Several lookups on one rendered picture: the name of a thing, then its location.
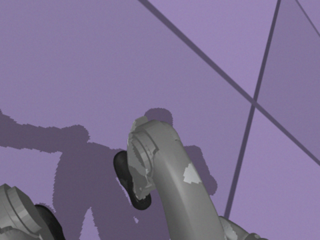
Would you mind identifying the right robot hand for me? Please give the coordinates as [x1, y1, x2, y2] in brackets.
[219, 216, 249, 240]

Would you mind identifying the right robot foot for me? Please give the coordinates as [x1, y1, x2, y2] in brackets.
[113, 150, 152, 210]

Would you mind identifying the left robot foot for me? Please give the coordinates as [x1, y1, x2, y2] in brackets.
[34, 204, 66, 240]

